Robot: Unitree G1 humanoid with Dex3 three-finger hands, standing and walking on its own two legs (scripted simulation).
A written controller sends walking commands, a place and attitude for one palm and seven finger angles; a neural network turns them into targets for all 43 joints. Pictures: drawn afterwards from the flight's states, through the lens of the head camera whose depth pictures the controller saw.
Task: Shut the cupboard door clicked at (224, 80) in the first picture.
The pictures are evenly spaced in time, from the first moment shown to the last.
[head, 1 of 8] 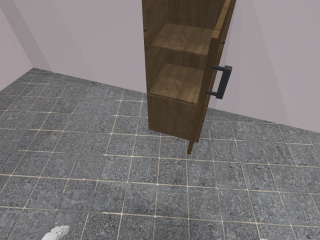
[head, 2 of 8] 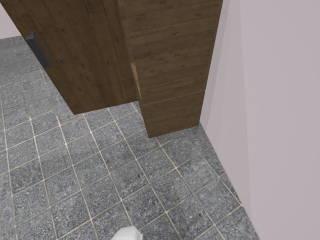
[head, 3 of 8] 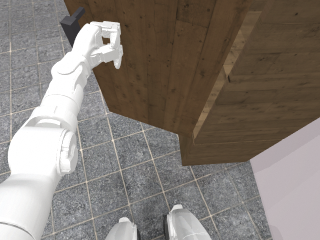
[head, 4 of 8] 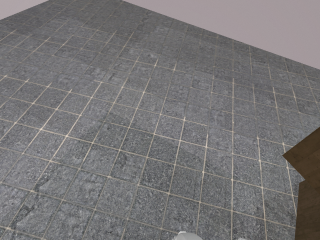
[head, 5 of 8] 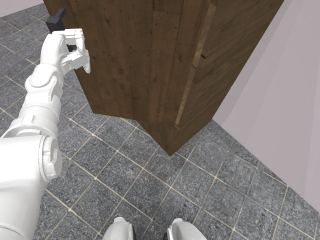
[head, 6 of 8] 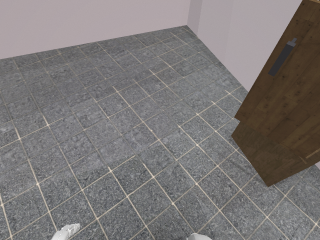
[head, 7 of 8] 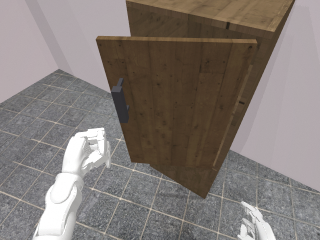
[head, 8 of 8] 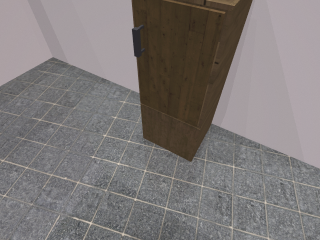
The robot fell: no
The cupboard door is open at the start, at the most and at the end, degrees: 89 89 0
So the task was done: yes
